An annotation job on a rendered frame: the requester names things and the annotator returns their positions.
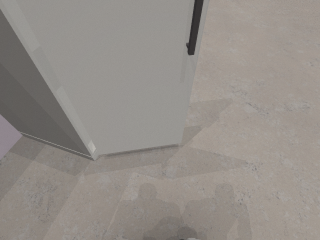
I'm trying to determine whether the handle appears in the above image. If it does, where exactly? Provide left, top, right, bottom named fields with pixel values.
left=186, top=0, right=204, bottom=56

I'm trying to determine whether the fridge door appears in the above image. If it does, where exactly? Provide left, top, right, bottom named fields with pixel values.
left=16, top=0, right=210, bottom=155

